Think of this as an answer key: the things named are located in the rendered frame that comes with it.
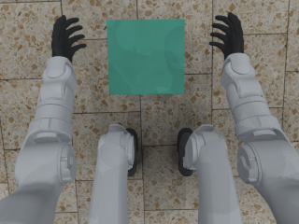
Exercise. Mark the robot left upper arm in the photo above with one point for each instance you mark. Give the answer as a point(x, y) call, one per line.
point(42, 172)

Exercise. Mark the robot left hand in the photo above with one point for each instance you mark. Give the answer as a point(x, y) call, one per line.
point(61, 44)

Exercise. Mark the carton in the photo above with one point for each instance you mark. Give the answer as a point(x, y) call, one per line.
point(146, 56)

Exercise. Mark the left robot shin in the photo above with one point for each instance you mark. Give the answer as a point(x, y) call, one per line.
point(112, 128)

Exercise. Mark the robot shin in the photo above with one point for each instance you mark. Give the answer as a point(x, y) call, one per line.
point(203, 128)
point(112, 128)

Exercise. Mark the robot right upper arm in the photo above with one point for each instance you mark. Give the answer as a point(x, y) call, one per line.
point(272, 167)

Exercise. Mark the robot left forearm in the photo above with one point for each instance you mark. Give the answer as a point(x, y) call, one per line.
point(55, 104)

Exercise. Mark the right robot shin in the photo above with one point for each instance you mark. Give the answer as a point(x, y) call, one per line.
point(203, 128)

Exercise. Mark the robot right hand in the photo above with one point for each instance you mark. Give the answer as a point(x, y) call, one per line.
point(233, 40)

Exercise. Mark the robot right forearm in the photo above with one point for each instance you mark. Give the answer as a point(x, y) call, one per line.
point(253, 119)

